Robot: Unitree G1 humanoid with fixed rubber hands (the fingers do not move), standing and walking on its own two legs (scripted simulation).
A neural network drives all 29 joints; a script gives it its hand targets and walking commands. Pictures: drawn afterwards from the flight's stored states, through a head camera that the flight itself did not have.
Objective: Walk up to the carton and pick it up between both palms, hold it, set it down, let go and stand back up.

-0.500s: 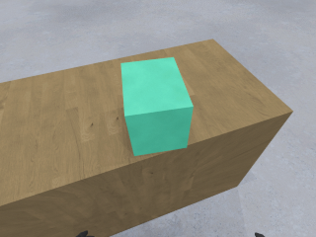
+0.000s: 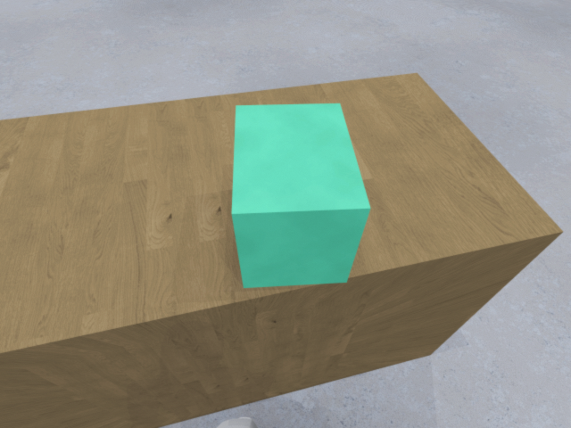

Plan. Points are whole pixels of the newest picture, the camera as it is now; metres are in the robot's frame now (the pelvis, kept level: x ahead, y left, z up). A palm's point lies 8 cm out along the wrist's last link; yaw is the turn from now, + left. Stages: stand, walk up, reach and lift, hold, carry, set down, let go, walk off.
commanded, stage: walk up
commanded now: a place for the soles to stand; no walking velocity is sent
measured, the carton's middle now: (292, 195) +0.45 +0.03 +0.06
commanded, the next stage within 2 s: reach and lift in 1.82 s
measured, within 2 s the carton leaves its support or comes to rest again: neither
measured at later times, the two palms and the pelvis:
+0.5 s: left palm out of the picture +0.09 +0.23 -0.10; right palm out of the picture +0.15 -0.27 -0.10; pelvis +0.02 -0.03 +0.01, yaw +8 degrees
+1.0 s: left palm out of the picture +0.03 +0.24 -0.12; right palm (485, 413) +0.18 -0.26 -0.10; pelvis +0.02 -0.03 +0.00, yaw +13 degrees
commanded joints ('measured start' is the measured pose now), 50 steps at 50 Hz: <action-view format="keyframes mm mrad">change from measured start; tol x8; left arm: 1 7 133 29 -110 -2 19 22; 7 88 116 32 -74 -11 -33 16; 11 -168 168 30 -135 -36 -55 3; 50 -80 192 56 -191 -11 -21 11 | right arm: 1 61 -265 -73 -97 18 1 -25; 7 -95 -210 -35 -138 17 19 -10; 50 -117 -196 -46 -166 25 14 3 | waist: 1 -43 218 -79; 7 39 197 -151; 9 -35 -1 -102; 44 1 141 -139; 50 -14 60 -118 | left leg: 1 92 397 -625 -371 -138 301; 5 82 271 -436 -299 12 183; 8 -66 138 -250 -127 83 39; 10 109 17 -121 -66 -42 -19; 15 115 70 -191 -99 316 18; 32 57 29 -223 -36 298 25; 44 -54 69 -442 -144 167 92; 50 -3 -19 -215 29 231 17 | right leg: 1 -220 -19 133 245 -223 33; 4 -209 -51 155 122 -103 39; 7 40 -33 103 -249 178 16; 8 69 -80 200 -313 255 -15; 9 -75 -192 371 -390 114 -68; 10 -221 -236 355 -385 84 -99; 17 23 -138 148 -292 467 -17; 43 73 -64 71 -143 123 -22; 50 30 -206 88 -262 280 -92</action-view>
